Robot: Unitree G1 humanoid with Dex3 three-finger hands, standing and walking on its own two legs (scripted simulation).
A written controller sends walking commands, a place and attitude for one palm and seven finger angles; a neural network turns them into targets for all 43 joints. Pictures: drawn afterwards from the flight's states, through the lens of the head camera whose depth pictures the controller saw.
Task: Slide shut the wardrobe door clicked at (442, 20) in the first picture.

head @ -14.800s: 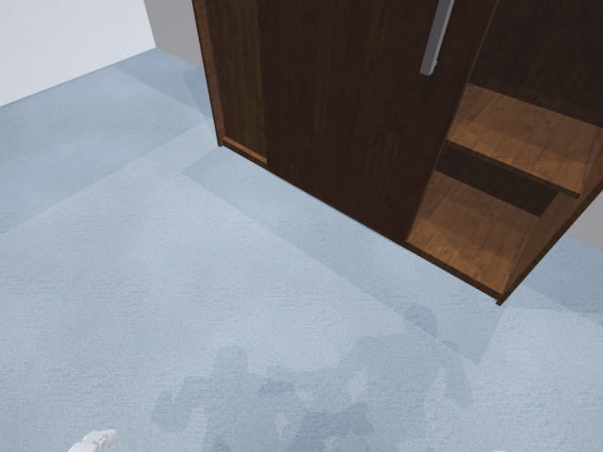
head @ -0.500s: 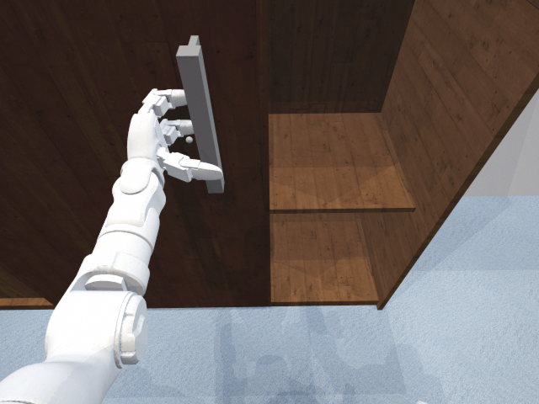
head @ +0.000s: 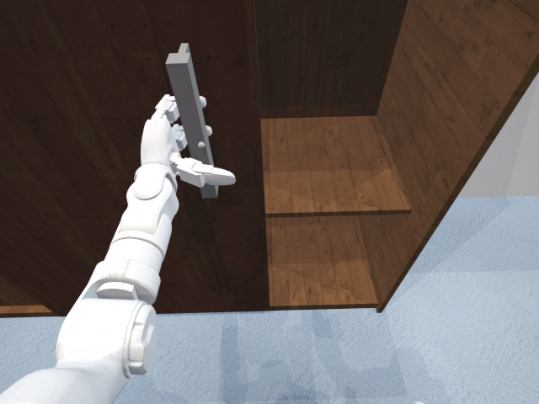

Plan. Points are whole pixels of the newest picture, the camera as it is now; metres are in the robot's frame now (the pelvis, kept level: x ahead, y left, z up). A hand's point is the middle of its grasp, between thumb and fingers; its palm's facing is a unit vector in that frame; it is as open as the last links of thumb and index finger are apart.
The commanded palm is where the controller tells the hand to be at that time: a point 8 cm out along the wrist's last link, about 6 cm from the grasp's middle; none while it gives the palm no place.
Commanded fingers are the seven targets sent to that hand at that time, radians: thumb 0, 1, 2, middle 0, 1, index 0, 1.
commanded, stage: slide the fingers in behind the handle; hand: left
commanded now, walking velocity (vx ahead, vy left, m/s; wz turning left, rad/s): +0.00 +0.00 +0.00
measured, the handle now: (199, 129) +0.50 +0.11 +0.14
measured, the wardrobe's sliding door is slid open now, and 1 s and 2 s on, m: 0.40 0.40 0.40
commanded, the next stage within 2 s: grip the handle and tug to test in 0.40 s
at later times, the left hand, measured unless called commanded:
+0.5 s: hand (205, 143) +0.46 +0.09 +0.15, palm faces +0.00 -1.00 +0.01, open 13.9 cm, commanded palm +0.43 +0.14 +0.15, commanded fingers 0.00 -0.45 0.32 -0.31 -1.21 -0.31 -1.21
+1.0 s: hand (200, 143) +0.46 +0.10 +0.16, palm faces +0.00 -1.00 +0.01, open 8.5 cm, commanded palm +0.43 +0.15 +0.15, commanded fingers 0.00 0.71 0.82 -0.43 -1.37 -0.43 -1.37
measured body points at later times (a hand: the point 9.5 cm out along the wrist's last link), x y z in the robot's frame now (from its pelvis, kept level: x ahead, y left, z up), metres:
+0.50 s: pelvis +0.00 +0.00 +0.00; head +0.03 -0.02 +0.45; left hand +0.45 +0.14 +0.16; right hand +0.07 -0.26 -0.12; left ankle +0.03 +0.12 -0.73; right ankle -0.03 -0.10 -0.73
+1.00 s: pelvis +0.00 +0.01 +0.00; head +0.02 -0.01 +0.45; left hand +0.45 +0.15 +0.16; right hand +0.07 -0.25 -0.12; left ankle +0.03 +0.12 -0.73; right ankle -0.03 -0.10 -0.73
